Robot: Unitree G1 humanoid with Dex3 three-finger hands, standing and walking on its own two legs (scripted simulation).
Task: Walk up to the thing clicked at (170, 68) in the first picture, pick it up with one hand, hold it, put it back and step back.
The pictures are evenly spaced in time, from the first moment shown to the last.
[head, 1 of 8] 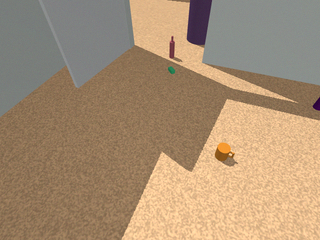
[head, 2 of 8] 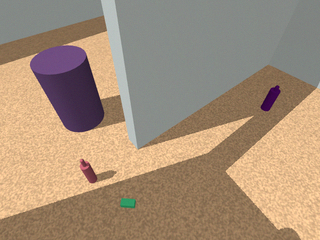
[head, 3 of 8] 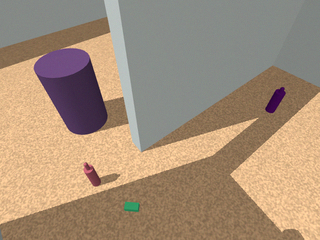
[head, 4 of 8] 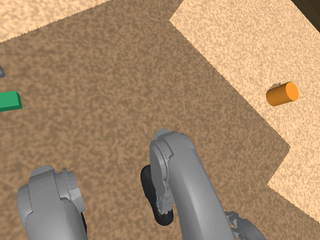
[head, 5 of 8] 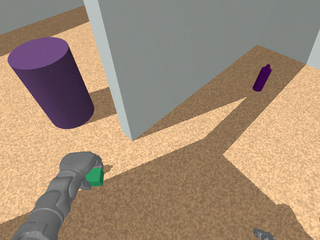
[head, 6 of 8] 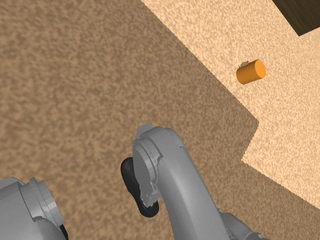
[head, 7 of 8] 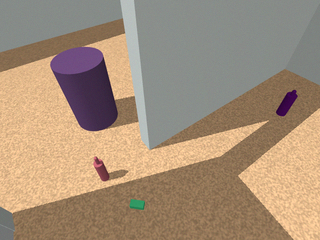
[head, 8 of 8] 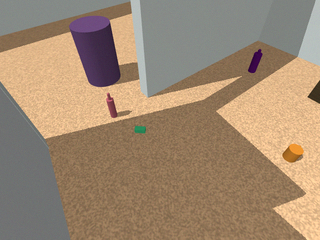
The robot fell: no
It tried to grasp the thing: yes
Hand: left
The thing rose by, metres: 0.69
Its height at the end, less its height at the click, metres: +0.00
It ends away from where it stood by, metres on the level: 0.01
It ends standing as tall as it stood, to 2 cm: yes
